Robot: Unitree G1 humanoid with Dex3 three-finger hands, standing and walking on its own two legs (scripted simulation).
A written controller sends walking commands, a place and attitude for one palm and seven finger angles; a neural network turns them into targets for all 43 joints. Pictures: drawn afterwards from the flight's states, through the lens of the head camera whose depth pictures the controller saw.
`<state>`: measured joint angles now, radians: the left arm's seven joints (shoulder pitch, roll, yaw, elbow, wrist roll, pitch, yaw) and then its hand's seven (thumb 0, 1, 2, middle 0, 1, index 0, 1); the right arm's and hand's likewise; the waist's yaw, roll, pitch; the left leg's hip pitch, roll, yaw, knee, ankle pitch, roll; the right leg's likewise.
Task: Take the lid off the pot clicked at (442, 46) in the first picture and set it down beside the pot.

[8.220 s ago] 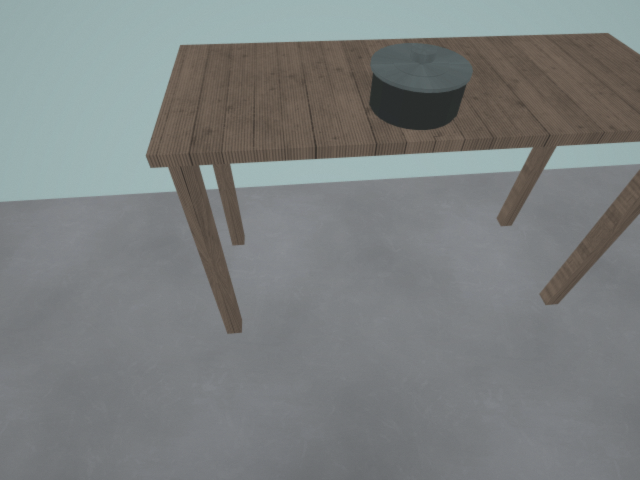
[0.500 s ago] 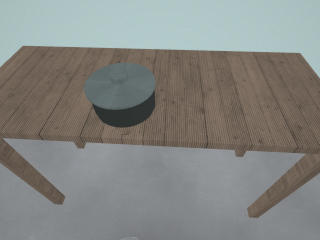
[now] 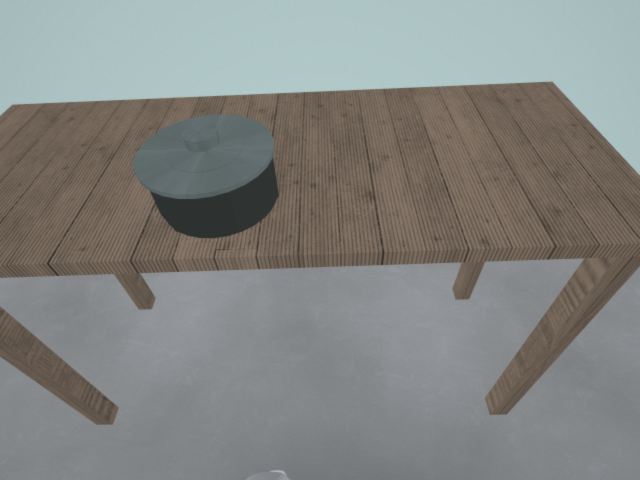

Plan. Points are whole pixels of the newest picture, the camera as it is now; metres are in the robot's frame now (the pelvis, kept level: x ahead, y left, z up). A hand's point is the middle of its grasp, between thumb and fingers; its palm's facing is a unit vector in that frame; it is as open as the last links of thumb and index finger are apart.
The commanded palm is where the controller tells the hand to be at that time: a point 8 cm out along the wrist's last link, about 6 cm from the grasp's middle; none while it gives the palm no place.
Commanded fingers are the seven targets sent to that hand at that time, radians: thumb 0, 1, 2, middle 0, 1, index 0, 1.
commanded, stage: come to a stop and stand still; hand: left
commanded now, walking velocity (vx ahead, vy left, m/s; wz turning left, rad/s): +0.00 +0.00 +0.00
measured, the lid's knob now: (201, 137) +0.54 +0.20 +0.17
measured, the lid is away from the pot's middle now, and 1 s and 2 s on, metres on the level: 0.00 0.00 0.00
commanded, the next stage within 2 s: look again from close up in 0.52 s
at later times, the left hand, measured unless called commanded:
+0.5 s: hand out of the picture -0.01 +0.15 -0.14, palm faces +0.01 -0.97 -0.24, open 7.3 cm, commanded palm none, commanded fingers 0.00 0.90 0.90 -0.20 -0.30 -0.20 -0.30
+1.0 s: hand out of the picture +0.00 +0.15 -0.14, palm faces +0.02 -0.98 -0.20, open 7.4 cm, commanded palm none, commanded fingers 0.00 0.90 0.90 -0.20 -0.30 -0.20 -0.30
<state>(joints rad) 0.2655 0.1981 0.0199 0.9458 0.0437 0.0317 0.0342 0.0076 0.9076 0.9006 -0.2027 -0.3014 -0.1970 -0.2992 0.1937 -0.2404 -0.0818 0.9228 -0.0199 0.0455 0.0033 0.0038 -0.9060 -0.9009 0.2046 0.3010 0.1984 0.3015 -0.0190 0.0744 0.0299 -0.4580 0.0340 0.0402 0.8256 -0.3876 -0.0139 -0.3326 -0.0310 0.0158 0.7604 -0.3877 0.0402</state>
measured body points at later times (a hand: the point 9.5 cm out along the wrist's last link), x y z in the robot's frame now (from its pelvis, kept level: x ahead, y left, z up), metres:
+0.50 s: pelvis -0.03 -0.03 +0.02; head -0.03 -0.04 +0.47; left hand -0.01 +0.21 -0.12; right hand -0.04 -0.25 -0.14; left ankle -0.03 +0.10 -0.71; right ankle -0.02 -0.11 -0.71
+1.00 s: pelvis -0.01 -0.02 +0.03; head +0.00 -0.03 +0.48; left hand +0.00 +0.21 -0.13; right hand -0.02 -0.24 -0.13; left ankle -0.03 +0.10 -0.71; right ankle -0.02 -0.11 -0.71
